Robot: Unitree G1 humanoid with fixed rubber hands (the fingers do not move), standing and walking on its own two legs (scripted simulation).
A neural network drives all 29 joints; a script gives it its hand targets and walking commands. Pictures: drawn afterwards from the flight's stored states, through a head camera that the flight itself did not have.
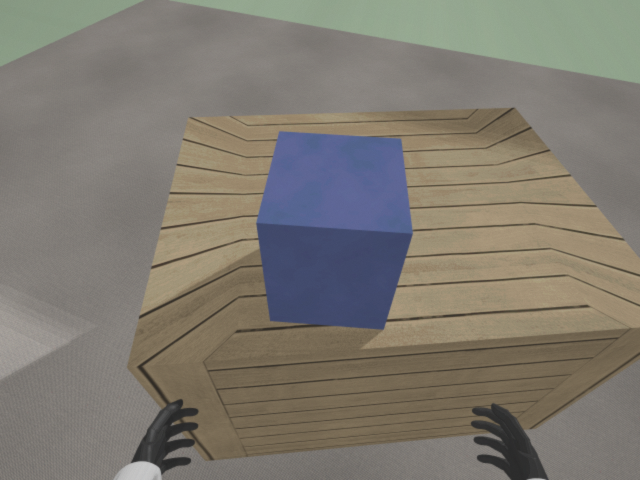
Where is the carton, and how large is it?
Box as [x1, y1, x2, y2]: [256, 131, 412, 329]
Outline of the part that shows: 279,131 256,222 270,320 383,329 412,234 400,139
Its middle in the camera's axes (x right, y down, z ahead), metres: +0.02 +0.00 +0.65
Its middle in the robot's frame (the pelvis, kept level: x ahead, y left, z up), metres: +0.50 +0.03 -0.01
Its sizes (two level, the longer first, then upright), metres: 0.210 0.200 0.250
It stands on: a pedestal, 0.64 m high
